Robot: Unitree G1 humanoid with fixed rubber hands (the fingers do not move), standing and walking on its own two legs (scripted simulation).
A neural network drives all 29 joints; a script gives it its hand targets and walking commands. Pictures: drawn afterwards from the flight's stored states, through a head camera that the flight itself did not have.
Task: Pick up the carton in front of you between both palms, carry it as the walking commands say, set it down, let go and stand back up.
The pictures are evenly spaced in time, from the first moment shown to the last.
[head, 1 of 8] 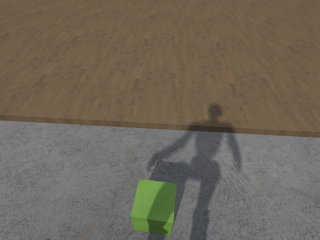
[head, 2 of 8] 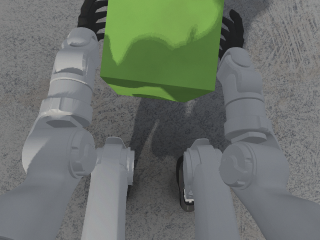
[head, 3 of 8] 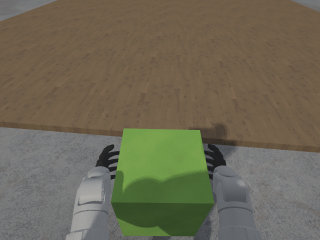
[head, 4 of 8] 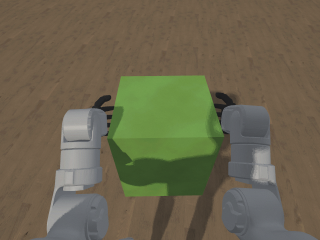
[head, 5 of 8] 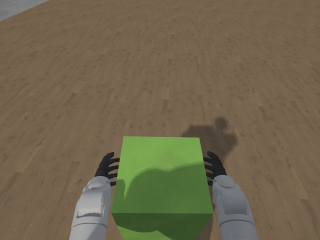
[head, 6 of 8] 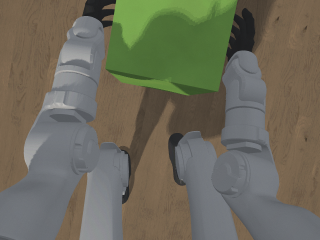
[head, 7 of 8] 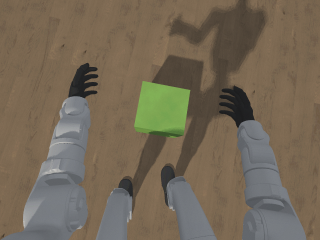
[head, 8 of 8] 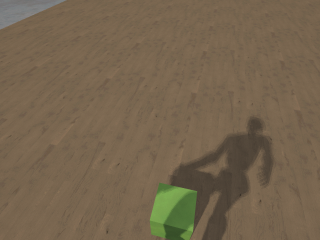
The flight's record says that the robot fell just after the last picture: no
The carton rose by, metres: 0.83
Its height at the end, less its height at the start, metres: +0.07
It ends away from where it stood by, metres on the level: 3.05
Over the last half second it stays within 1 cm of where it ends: yes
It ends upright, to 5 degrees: yes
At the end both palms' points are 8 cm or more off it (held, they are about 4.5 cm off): yes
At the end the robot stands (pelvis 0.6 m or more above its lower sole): yes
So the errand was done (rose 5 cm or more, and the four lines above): yes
